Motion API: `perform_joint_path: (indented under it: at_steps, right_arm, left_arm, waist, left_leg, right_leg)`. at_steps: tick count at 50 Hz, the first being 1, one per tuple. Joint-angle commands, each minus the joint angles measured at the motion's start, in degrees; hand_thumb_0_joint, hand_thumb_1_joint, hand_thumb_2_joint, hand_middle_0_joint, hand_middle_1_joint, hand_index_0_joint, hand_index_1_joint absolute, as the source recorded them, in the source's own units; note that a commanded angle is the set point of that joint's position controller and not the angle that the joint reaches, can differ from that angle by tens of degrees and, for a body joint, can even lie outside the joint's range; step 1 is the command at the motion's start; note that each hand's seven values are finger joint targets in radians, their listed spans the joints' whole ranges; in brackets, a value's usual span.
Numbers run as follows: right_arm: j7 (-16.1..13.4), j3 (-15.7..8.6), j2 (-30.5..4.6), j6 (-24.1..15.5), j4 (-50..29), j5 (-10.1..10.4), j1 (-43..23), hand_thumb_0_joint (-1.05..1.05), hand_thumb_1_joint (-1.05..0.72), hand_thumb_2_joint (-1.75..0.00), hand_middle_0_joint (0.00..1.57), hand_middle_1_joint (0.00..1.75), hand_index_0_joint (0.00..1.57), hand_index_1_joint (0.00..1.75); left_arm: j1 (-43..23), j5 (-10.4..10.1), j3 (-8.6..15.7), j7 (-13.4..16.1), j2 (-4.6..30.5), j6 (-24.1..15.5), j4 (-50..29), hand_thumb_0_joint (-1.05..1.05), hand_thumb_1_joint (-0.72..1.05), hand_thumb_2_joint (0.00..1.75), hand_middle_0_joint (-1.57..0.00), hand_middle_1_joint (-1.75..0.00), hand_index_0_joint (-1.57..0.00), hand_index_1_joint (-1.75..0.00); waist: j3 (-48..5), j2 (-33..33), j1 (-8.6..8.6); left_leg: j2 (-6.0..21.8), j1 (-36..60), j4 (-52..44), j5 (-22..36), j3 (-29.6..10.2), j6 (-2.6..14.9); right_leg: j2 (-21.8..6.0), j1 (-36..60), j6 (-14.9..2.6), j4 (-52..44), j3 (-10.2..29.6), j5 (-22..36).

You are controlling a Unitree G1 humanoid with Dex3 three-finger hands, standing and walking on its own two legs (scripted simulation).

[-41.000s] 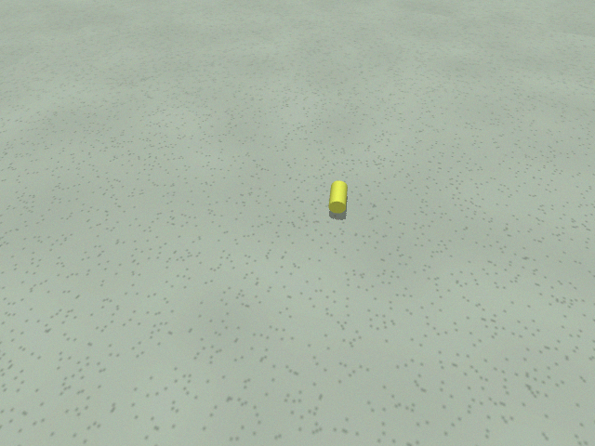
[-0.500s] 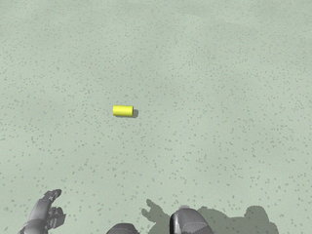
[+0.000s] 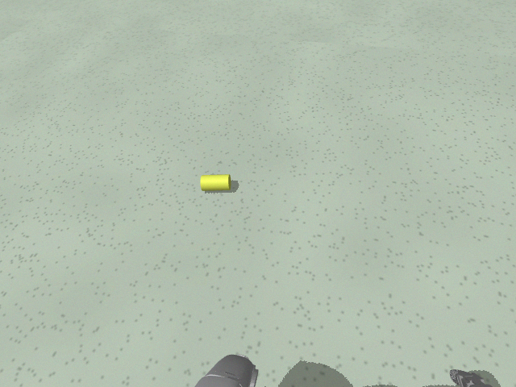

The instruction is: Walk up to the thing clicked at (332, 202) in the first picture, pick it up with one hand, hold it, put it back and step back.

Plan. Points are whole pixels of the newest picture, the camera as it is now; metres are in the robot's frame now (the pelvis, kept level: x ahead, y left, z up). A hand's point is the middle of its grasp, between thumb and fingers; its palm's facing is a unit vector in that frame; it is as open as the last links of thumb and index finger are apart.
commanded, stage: step back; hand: left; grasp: from above
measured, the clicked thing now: (216, 182) +1.06 +0.35 -0.72
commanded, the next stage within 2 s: stand in 1.02 s
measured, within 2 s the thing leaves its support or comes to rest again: neither
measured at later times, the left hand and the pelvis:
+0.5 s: hand out of the picture -0.01 +0.28 -0.15, palm faces +0.08 -0.91 -0.40, open 7.3 cm; pelvis -0.03 +0.00 -0.01, yaw +4 degrees
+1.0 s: hand out of the picture +0.08 +0.32 -0.16, palm faces +0.06 -0.92 -0.39, open 7.3 cm; pelvis +0.01 +0.03 -0.01, yaw +2 degrees
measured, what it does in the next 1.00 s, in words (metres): steps on the spot: left foot, then right foot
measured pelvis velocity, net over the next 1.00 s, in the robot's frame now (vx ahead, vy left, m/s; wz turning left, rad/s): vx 0.01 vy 0.03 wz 0.04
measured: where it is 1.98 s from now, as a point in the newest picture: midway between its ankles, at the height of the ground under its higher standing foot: outside the picture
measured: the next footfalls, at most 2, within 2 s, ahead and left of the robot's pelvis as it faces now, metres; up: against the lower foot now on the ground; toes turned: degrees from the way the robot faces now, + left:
left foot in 0.16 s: -0.03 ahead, +0.14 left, +0.00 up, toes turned +3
right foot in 0.46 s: +0.03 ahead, -0.10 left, +0.00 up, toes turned +1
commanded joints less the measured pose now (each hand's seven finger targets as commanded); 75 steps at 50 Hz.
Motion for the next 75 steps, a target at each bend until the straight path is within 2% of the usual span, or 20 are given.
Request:
perform_joint_path:
  at_steps: [1,6,8,10,12,15,19,22,23,24,26,29,37,40,42,46,50,52,55,75]
  right_arm:
    - [-0.26,-2.65,-10.54,-2.24,-2.79,-0.51,0.34,0.0,-0.9,-0.9,0.2,0.3,0.2,0.3]
    - [1.05,-2.95,-10.15,-4.02,-0.73,-1.62,1.83,0.0,-0.9,-0.9,0.2,0.3,0.2,0.3]
    - [1.19,-4.03,-9.64,-4.56,3.78,-1.72,9.36,0.0,-0.9,-0.9,0.2,0.3,0.2,0.3]
    - [0.73,-5.14,-15.3,-5.19,2.78,-2.88,7.96,0.0,-0.9,-0.9,0.2,0.3,0.2,0.3]
    - [0.76,-5.06,-18.04,-5.56,0.86,-1.89,1.52,0.0,-0.9,-0.9,0.2,0.3,0.2,0.3]
    - [0.72,-3.2,-11.38,-6.66,0.54,-2.37,-1.23,0.0,-0.9,-0.9,0.2,0.3,0.2,0.3]
    - [1.0,-4.46,-13.98,-5.86,1.21,-2.2,1.51,0.0,-0.9,-0.9,0.2,0.3,0.2,0.3]
    - [1.04,-3.17,-9.94,-4.48,0.82,-1.58,1.26,0.0,-0.9,-0.9,0.2,0.3,0.2,0.3]
    - [0.96,-2.08,-6.49,-4.4,0.27,-1.26,2.63,0.0,-0.9,-0.9,0.2,0.3,0.2,0.3]
    - [1.02,-1.22,-3.86,-4.58,-1.1,-1.11,3.26,0.0,-0.9,-0.9,0.2,0.3,0.2,0.3]
    - [0.16,-3.44,-11.03,-4.82,0.08,-1.33,3.63,0.0,-0.9,-0.9,0.2,0.3,0.2,0.3]
    - [0.81,-3.44,-9.95,-5.36,1.94,-0.78,4.43,0.0,-0.9,-0.9,0.2,0.3,0.2,0.3]
    - [0.62,-2.6,-6.3,-5.49,3.65,-0.68,3.96,0.0,-0.9,-0.9,0.2,0.3,0.2,0.3]
    - [-0.51,-3.6,-11.78,-6.04,3.97,-1.25,3.23,0.0,-0.9,-0.9,0.2,0.3,0.2,0.3]
    - [-0.39,-3.59,-14.63,-5.69,2.85,-0.52,-2.96,0.0,-0.9,-0.9,0.2,0.3,0.2,0.3]
    - [-0.74,-2.37,-12.19,-5.8,3.35,-1.15,-5.32,0.0,-0.9,-0.9,0.2,0.3,0.2,0.3]
    - [-0.54,-1.46,-9.62,-5.18,4.16,-0.06,-7.27,0.0,-0.9,-0.9,0.2,0.3,0.2,0.3]
    - [0.24,-0.78,-6.71,-5.56,4.78,1.06,-3.02,0.0,-0.9,-0.9,0.2,0.3,0.2,0.3]
    - [0.83,-0.78,-8.73,-6.06,7.46,0.5,-7.05,0.0,-0.9,-0.9,0.2,0.3,0.2,0.3]
    - [0.97,0.02,-7.93,-6.38,12.35,0.15,-6.52,0.0,-0.9,-0.9,0.2,0.3,0.2,0.3]
  left_arm:
    - [-3.01,0.8,5.08,1.03,15.91,-3.22,-6.16,0.0,0.9,0.9,-0.2,-0.3,-0.2,-0.3]
    - [-3.0,0.61,5.97,0.14,18.99,-2.81,-4.96,0.0,0.9,0.9,-0.2,-0.3,-0.2,-0.3]
    - [-3.62,0.41,4.36,-0.07,16.34,-2.13,-4.35,0.0,0.9,0.9,-0.2,-0.3,-0.2,-0.3]
    - [-1.41,-1.14,2.16,-0.23,8.92,-2.16,-5.21,0.0,0.9,0.9,-0.2,-0.3,-0.2,-0.3]
    - [-9.06,-0.59,4.56,-0.61,17.09,-2.78,-4.42,0.0,0.9,0.9,-0.2,-0.3,-0.2,-0.3]
    - [-2.0,-1.28,3.57,-1.78,13.33,-3.38,-1.61,0.0,0.9,0.9,-0.2,-0.3,-0.2,-0.3]
    - [-3.05,-1.14,3.63,-2.12,13.08,-3.75,-1.5,0.0,0.9,0.9,-0.2,-0.3,-0.2,-0.3]
    - [4.85,-0.55,4.18,-0.92,13.03,-5.08,2.76,0.0,0.9,0.9,-0.2,-0.3,-0.2,-0.3]
    - [7.46,0.02,4.84,-0.27,15.18,-5.52,3.2,0.0,0.9,0.9,-0.2,-0.3,-0.2,-0.3]
    - [8.19,0.62,5.72,0.09,19.42,-6.09,2.37,0.0,0.9,0.9,-0.2,-0.3,-0.2,-0.3]
    - [0.23,0.0,6.07,0.13,22.13,-6.16,-0.51,0.0,0.9,0.9,-0.2,-0.3,-0.2,-0.3]
    - [-0.34,-0.92,4.64,0.17,17.09,-7.1,-0.53,0.0,0.9,0.9,-0.2,-0.3,-0.2,-0.3]
    - [-4.59,-1.95,2.28,0.57,15.45,-5.57,-0.93,0.0,0.9,0.9,-0.2,-0.3,-0.2,-0.3]
    - [-1.73,-2.84,0.82,0.81,11.16,-4.37,-1.46,0.0,0.9,0.9,-0.2,-0.3,-0.2,-0.3]
    - [-1.27,-2.73,1.15,1.31,12.84,-3.0,0.99,0.0,0.9,0.9,-0.2,-0.3,-0.2,-0.3]
    - [-0.6,-2.4,1.16,0.56,11.83,-3.05,2.57,0.0,0.9,0.9,-0.2,-0.3,-0.2,-0.3]
    - [-0.58,-1.53,2.25,1.22,13.8,-4.19,4.47,0.0,0.9,0.9,-0.2,-0.3,-0.2,-0.3]
    - [-4.83,-1.41,0.61,0.49,15.76,-5.3,4.21,0.0,0.9,0.9,-0.2,-0.3,-0.2,-0.3]
    - [-8.33,-2.33,-0.76,-0.14,11.82,-4.88,5.55,0.0,0.9,0.9,-0.2,-0.3,-0.2,-0.3]
    - [-10.37,-2.07,-0.94,-0.5,12.09,-4.47,9.82,0.0,0.9,0.9,-0.2,-0.3,-0.2,-0.3]
  waist:
    - [-4.83,-10.54,0.59]
    - [-4.88,-16.29,0.46]
    - [-5.56,-8.47,-2.94]
    - [-3.74,12.44,-2.51]
    - [5.98,5.25,-3.37]
    - [2.36,5.94,-0.59]
    - [-0.15,9.69,-2.76]
    - [-3.48,1.9,1.06]
    - [-4.44,-6.37,2.0]
    - [-3.61,-14.83,1.73]
    - [1.65,-8.64,0.0]
    - [0.52,-5.94,-1.18]
    - [-7.05,-10.55,-3.1]
    - [-11.75,3.14,-2.15]
    - [-11.63,6.69,-1.6]
    - [-8.74,8.45,-0.46]
    - [-11.78,3.01,-0.2]
    - [-10.26,-3.23,-4.24]
    - [-10.76,-3.04,-2.53]
    - [-6.9,-0.97,-2.75]
  left_leg:
    - [2.34,-3.98,-6.5,0.44,2.12,-1.37]
    - [7.44,9.87,-34.58,-9.8,5.79,0.97]
    - [3.91,24.01,-46.35,1.71,8.86,2.59]
    - [21.68,28.01,-56.11,-21.07,-23.37,8.84]
    - [27.11,3.21,-59.14,-31.9,-25.39,15.45]
    - [16.24,13.19,-52.4,-9.26,-6.49,9.85]
    - [17.63,11.08,-50.58,-12.45,-4.98,10.12]
    - [12.76,5.11,-34.51,-7.56,2.05,7.62]
    - [9.09,-0.33,-22.73,-7.23,5.08,5.84]
    - [1.88,-9.82,-10.89,-8.77,6.53,3.14]
    - [7.6,-5.83,-7.79,-8.96,1.0,2.59]
    - [8.08,-3.0,-9.4,-1.59,0.88,2.18]
    - [6.39,18.15,-36.37,14.56,12.04,1.21]
    - [18.67,24.01,-40.67,34.35,-3.54,7.14]
    - [26.58,14.11,-43.68,25.61,-11.23,15.5]
    - [21.07,13.99,-41.3,25.17,-2.72,10.5]
    - [15.84,13.02,-32.1,34.07,3.8,5.37]
    - [10.25,14.39,-35.49,17.36,6.57,2.07]
    - [13.6,22.79,-39.59,24.76,4.54,3.22]
    - [13.74,21.36,-50.22,17.74,5.71,1.08]
  right_leg:
    - [-10.28,7.08,-7.95,-15.88,13.81,-15.74]
    - [-15.61,3.13,-9.7,-17.4,16.14,-21.05]
    - [-8.85,-4.17,-5.11,-9.13,7.14,-19.41]
    - [2.29,-24.18,0.75,13.8,-4.73,-15.08]
    - [-2.46,-12.89,0.39,18.36,2.54,-12.05]
    - [-0.99,-10.95,-0.11,12.17,-0.66,-4.67]
    - [-0.43,-1.88,0.12,2.96,-2.38,-6.41]
    - [2.37,13.69,0.12,-11.33,-3.47,0.53]
    - [-2.34,17.98,-1.01,-14.66,6.71,-4.68]
    - [-15.06,18.82,-5.09,-22.7,28.78,-13.61]
    - [-24.08,4.37,-14.79,-24.45,36.43,-20.31]
    - [-15.82,6.0,-10.02,-20.68,18.98,-1.84]
    - [-10.24,0.22,-5.79,-4.07,2.51,30.84]
    - [-1.52,-3.77,-0.2,8.46,-0.93,14.42]
    - [0.05,1.83,0.05,11.36,-0.83,-12.48]
    - [-0.82,-0.23,-0.78,6.48,-0.51,-9.59]
    - [-3.24,9.78,-1.21,-7.41,2.89,17.02]
    - [-12.28,7.67,-4.1,-13.04,12.44,20.22]
    - [-5.8,4.83,-0.31,-13.34,3.89,14.19]
    - [-6.37,9.06,0.12,-21.51,3.33,6.98]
